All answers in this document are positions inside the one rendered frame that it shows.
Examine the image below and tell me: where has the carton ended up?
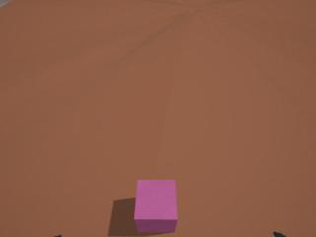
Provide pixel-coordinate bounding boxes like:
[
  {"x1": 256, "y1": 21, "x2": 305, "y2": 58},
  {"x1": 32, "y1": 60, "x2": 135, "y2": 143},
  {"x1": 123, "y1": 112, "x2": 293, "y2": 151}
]
[{"x1": 134, "y1": 180, "x2": 178, "y2": 232}]

